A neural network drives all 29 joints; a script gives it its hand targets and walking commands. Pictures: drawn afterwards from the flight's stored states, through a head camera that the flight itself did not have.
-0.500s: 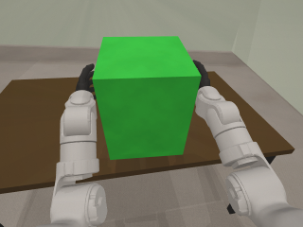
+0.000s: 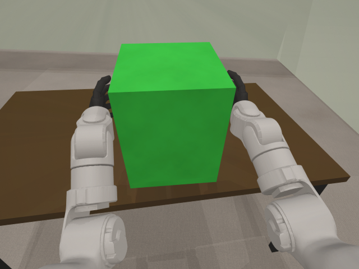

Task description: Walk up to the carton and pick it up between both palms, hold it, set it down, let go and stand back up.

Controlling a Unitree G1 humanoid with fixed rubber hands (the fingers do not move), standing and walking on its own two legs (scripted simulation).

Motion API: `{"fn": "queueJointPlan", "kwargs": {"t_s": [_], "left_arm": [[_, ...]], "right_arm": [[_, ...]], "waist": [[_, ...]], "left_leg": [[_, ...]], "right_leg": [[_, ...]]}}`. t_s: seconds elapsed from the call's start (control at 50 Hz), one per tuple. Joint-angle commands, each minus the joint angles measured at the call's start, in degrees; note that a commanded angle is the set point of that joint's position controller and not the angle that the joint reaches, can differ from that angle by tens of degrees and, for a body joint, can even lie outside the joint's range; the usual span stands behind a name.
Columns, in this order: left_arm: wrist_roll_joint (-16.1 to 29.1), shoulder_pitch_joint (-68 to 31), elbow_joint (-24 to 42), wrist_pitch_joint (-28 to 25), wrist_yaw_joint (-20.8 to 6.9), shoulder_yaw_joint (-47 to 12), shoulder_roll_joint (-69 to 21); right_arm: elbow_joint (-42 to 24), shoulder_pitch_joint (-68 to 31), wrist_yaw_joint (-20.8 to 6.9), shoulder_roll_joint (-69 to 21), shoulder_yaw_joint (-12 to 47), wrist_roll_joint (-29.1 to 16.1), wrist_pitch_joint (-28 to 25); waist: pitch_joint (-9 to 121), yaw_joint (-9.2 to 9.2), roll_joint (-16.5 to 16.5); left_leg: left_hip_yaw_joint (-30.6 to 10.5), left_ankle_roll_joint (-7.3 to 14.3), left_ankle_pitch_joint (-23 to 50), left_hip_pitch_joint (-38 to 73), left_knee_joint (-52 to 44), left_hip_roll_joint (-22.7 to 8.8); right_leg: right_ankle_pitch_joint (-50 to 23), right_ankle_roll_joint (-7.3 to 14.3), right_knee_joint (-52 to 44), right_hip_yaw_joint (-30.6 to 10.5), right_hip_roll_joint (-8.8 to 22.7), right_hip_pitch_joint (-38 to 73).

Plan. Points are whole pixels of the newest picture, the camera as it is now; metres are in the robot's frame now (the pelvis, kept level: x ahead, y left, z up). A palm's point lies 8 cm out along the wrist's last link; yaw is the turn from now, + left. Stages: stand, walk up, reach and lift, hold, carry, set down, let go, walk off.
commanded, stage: hold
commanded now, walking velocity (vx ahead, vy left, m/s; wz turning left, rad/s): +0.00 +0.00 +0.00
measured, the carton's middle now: (170, 114) +0.40 +0.01 +0.20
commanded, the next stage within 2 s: set down in 1.14 s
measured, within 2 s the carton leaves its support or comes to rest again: neither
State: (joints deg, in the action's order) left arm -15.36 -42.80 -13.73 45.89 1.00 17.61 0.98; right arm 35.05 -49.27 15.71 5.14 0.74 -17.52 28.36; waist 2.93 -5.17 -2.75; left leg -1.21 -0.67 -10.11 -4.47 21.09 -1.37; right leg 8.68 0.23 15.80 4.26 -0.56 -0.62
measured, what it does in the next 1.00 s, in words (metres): stands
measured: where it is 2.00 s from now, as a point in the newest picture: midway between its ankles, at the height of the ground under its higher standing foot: outside the picture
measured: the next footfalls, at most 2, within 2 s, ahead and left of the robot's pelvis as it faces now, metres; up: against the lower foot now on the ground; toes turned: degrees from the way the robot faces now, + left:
none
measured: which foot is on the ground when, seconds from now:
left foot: down 0.00-1.00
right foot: down 0.00-1.00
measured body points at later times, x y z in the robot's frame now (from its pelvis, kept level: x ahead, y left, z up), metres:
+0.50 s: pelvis +0.00 +0.00 +0.00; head -0.06 +0.03 +0.44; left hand +0.39 +0.16 +0.23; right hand +0.39 -0.14 +0.24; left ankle +0.02 +0.12 -0.75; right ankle +0.01 -0.11 -0.75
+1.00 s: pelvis +0.00 +0.00 +0.00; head -0.07 +0.03 +0.44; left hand +0.38 +0.16 +0.23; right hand +0.38 -0.13 +0.24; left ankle +0.02 +0.12 -0.75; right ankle +0.01 -0.11 -0.75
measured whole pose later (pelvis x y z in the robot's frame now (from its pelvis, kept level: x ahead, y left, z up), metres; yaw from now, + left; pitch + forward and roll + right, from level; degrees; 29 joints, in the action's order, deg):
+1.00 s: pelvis +0.00 +0.00 +0.00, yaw +0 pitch -7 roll -1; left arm -15.0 -42.0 -12.2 45.9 0.9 17.2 1.1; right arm 33.4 -48.6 16.3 5.6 2.0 -18.2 28.6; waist 3.1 -4.9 -2.6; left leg -1.1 -0.6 -10.3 -4.4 21.4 -1.5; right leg 8.6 0.2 15.8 4.0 -0.7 -0.5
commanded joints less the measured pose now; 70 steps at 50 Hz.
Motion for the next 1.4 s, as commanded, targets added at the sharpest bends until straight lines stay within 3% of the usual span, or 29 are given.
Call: {"fn": "queueJointPlan", "kwargs": {"t_s": [0.0, 0.04, 0.08, 0.1, 0.2, 0.28, 0.3, 0.34, 0.48, 0.5, 0.54, 0.58, 0.64, 0.72, 0.76, 0.8, 0.84, 0.9, 0.96, 0.98, 1.0, 1.04, 1.06, 1.12, 1.16, 1.2, 1.28, 1.32, 1.38], "left_arm": [[11.3, -46.5, 11.0, -6.0, -9.1, -28.9, -36.1], [10.8, -47.0, 11.1, -6.0, -8.8, -29.1, -37.0], [11.8, -45.3, 12.5, -6.2, -8.6, -30.1, -37.5], [11.6, -46.0, 11.9, -6.2, -8.4, -29.1, -36.7], [10.3, -45.1, 9.5, -5.7, -8.3, -27.1, -35.6], [9.7, -44.7, 8.9, -5.4, -8.5, -26.4, -35.6], [11.2, -45.3, 12.9, -5.7, -8.3, -29.3, -37.2], [11.4, -45.4, 12.2, -5.5, -8.2, -29.9, -37.1], [11.3, -44.4, 14.7, -5.3, -8.6, -30.9, -36.8], [12.2, -44.4, 15.8, -5.5, -8.4, -32.0, -37.8], [12.1, -46.8, 15.7, -5.8, -8.3, -31.1, -37.3], [11.4, -45.9, 14.4, -5.5, -8.2, -30.5, -36.6], [11.9, -44.3, 14.8, -5.5, -7.8, -30.9, -36.9], [9.6, -43.9, 9.3, -4.5, -8.2, -27.4, -35.8], [9.7, -44.0, 10.0, -4.8, -8.7, -26.9, -35.9], [10.3, -44.3, 10.6, -5.2, -8.9, -27.2, -36.2], [11.2, -46.1, 12.3, -5.7, -8.9, -28.1, -36.5], [11.4, -46.2, 12.3, -6.2, -8.5, -28.8, -35.7], [12.0, -46.4, 12.3, -6.2, -8.5, -29.5, -35.9], [11.5, -47.1, 12.1, -6.2, -8.5, -29.1, -35.6], [11.2, -47.1, 12.3, -5.9, -8.5, -29.7, -36.6], [11.0, -47.3, 10.6, -5.7, -8.6, -29.1, -36.5], [10.9, -46.2, 9.4, -5.4, -8.7, -28.6, -36.7], [10.1, -47.5, 7.3, -5.4, -9.1, -27.3, -37.0], [11.6, -49.0, 11.9, -5.6, -8.4, -28.4, -36.5], [12.1, -47.9, 11.1, -6.1, -8.3, -27.1, -35.2], [11.1, -47.4, 10.9, -8.4, -8.6, -27.7, -35.4], [9.5, -46.9, 7.5, -9.6, -9.0, -25.4, -34.7], [5.5, -44.7, 2.0, -12.0, -10.6, -20.5, -33.0]], "right_arm": [[-19.4, -46.2, -6.7, -38.8, 17.6, -6.4, -3.7], [-21.2, -46.9, -6.7, -38.6, 17.9, -6.9, -3.9], [-24.2, -47.5, -6.5, -38.8, 18.7, -7.7, -4.3], [-23.5, -47.3, -6.4, -38.5, 18.7, -8.1, -4.1], [-21.4, -47.6, -6.7, -39.0, 18.5, -7.5, -3.8], [-18.4, -46.4, -6.9, -37.6, 17.6, -7.0, -3.5], [-22.1, -46.5, -6.9, -39.2, 18.7, -7.9, -4.1], [-22.7, -46.8, -6.4, -37.8, 18.6, -7.8, -4.1], [-21.9, -43.3, -6.2, -37.1, 18.7, -8.4, -3.1], [-24.5, -43.9, -6.2, -37.7, 19.5, -8.3, -3.5], [-25.6, -46.7, -6.4, -38.4, 19.6, -8.6, -3.6], [-22.1, -44.5, -6.6, -37.4, 18.2, -7.7, -2.9], [-26.8, -46.1, -6.4, -39.1, 21.1, -9.2, -3.4], [-20.2, -46.7, -6.9, -37.7, 18.0, -6.7, -2.9], [-20.6, -46.8, -7.0, -39.0, 18.4, -7.4, -3.2], [-23.1, -48.4, -6.5, -39.4, 19.4, -7.9, -3.5], [-25.5, -49.1, -6.0, -39.6, 19.8, -8.3, -3.9], [-23.2, -46.3, -5.8, -39.7, 19.6, -8.0, -3.5], [-22.6, -46.2, -6.1, -39.1, 18.3, -7.3, -3.5], [-20.8, -46.0, -6.4, -39.4, 17.9, -7.4, -3.4], [-21.4, -46.7, -6.7, -39.1, 18.3, -7.8, -3.4], [-17.7, -44.7, -6.8, -37.9, 16.0, -6.1, -2.8], [-18.0, -45.6, -6.9, -37.6, 16.2, -6.5, -3.0], [-16.8, -47.9, -7.5, -37.6, 15.3, -5.7, -3.2], [-18.9, -49.1, -7.9, -39.8, 15.7, -5.5, -3.4], [-21.6, -50.3, -7.8, -39.8, 16.5, -5.2, -4.2], [-21.9, -50.2, -8.1, -38.7, 15.0, -3.5, -7.9], [-18.4, -49.8, -8.6, -37.4, 12.9, -1.0, -9.7], [-11.8, -47.0, -9.8, -35.7, 9.0, 4.2, -13.5]], "waist": [[25.6, -0.78, 5.8], [25.9, -1.16, 7.1], [29.9, -1.45, 6.3], [27.6, -0.77, 6.4], [24.3, 0.68, 3.9], [22.5, 0.71, 4.7], [27.2, 0.10, 5.5], [26.8, -1.41, 6.6], [24.8, -2.00, 7.6], [27.1, -2.25, 7.5], [27.7, -0.93, 6.3], [24.5, -1.24, 7.3], [28.4, -0.11, 5.7], [20.9, 0.94, 5.3], [23.5, 1.30, 4.2], [26.2, 0.41, 2.6], [29.4, -0.08, 4.0], [26.4, -0.09, 4.6], [26.4, -0.93, 4.5], [24.7, -0.22, 5.8], [25.5, -0.70, 6.6], [22.7, -1.75, 7.8], [21.6, -0.79, 7.9], [21.6, -1.02, 7.4], [25.7, 0.26, 6.3], [26.4, 0.28, 3.7], [29.1, 0.55, 5.7], [25.2, 0.14, 5.1], [19.9, 1.03, 4.4]], "left_leg": [[0.9, -1.8, 13.6, 7.8, -1.3, 4.5], [0.6, -2.4, 16.4, 9.6, -0.5, 4.3], [0.5, -2.9, 19.5, 11.5, 0.9, 4.2], [0.0, -2.8, 20.4, 11.1, 0.9, 4.5], [0.7, -0.9, 13.9, 8.4, -1.0, 4.2], [0.7, -1.6, 14.1, 8.8, -1.4, 3.8], [0.3, -2.2, 17.7, 10.6, -0.3, 3.9], [0.2, -2.9, 20.7, 12.8, 1.1, 4.0], [0.1, -2.9, 18.9, 10.5, 0.2, 4.3], [0.1, -3.4, 20.0, 12.2, 0.7, 4.0], [-0.4, -3.2, 20.0, 11.8, 0.7, 4.2], [-0.4, -3.2, 18.6, 10.3, 0.2, 4.0], [0.1, -2.4, 19.6, 11.6, 1.0, 4.4], [1.1, -1.7, 12.6, 8.2, -1.7, 3.9], [1.4, -1.1, 13.6, 8.1, -1.4, 4.0], [1.1, -1.2, 16.9, 9.4, -0.5, 4.2], [0.8, -1.7, 18.0, 10.2, 0.1, 4.5], [0.8, -1.9, 17.2, 9.8, 0.5, 4.7], [0.5, -1.7, 13.4, 9.1, -0.7, 4.3], [0.5, -1.4, 12.8, 7.6, -1.2, 4.1], [0.1, -1.7, 13.8, 8.2, -0.9, 4.0], [0.5, -2.3, 12.3, 8.7, -1.4, 3.7], [0.6, -2.3, 12.8, 7.8, -1.6, 3.5], [0.9, -1.8, 8.5, 6.5, -2.9, 3.4], [0.9, -1.1, 11.4, 7.3, -2.7, 3.8], [0.9, -1.2, 15.5, 7.8, -1.4, 4.4], [0.8, -1.4, 18.2, 11.6, -0.7, 3.9], [1.3, -1.4, 14.5, 11.6, -1.7, 4.0], [3.0, 0.0, 8.2, 9.7, -4.0, 4.1]], "right_leg": [[-9.6, -4.0, -0.9, -1.1, -3.4, 4.6], [-11.1, -3.6, -0.9, -1.0, -3.6, 4.7], [-13.7, -3.5, -0.1, -0.6, -4.1, 4.9], [-15.3, -3.5, -0.3, -0.8, -4.0, 4.9], [-8.7, -3.8, -1.2, -0.9, -3.4, 3.6], [-7.8, -3.3, -1.5, -1.2, -3.6, 3.2], [-11.1, -3.5, -0.4, -0.7, -3.9, 4.2], [-13.8, -3.3, -0.9, -1.1, -4.1, 3.5], [-12.9, -3.2, -1.0, -1.2, -3.7, 4.2], [-13.9, -3.1, -0.5, -1.0, -4.0, 4.0], [-12.1, -3.1, -0.3, -0.5, -4.3, 2.7], [-10.6, -2.9, -1.1, -0.9, -4.0, 2.6], [-13.9, -3.9, 0.0, -1.2, -3.8, 4.0], [-5.8, -3.2, -1.7, -0.7, -3.8, 1.9], [-8.5, -3.6, -1.1, -1.1, -3.4, 3.3], [-12.7, -4.1, -0.8, -1.5, -4.0, 5.3], [-15.7, -4.4, 0.0, -1.4, -3.9, 7.3], [-15.2, -4.1, -0.2, -1.7, -3.6, 4.9], [-10.1, -3.6, -0.7, -1.2, -3.6, 3.4], [-8.6, -3.2, -1.1, -1.4, -3.4, 3.3], [-8.9, -3.2, -0.9, -1.4, -3.6, 3.5], [-6.1, -3.0, -1.5, -1.0, -3.5, 1.6], [-6.3, -3.0, -1.4, -1.0, -3.5, 1.8], [-2.6, -3.0, -1.6, -0.9, -3.6, 2.3], [-7.0, -3.4, -0.7, -1.2, -3.5, 5.3], [-11.9, -3.7, 0.0, -1.1, -3.6, 5.3], [-12.8, -3.1, -0.3, -0.5, -3.7, 5.5], [-9.0, -3.4, -1.2, 0.4, -3.7, 3.6], [-4.7, -3.2, -1.7, 0.4, -2.6, 4.3]]}}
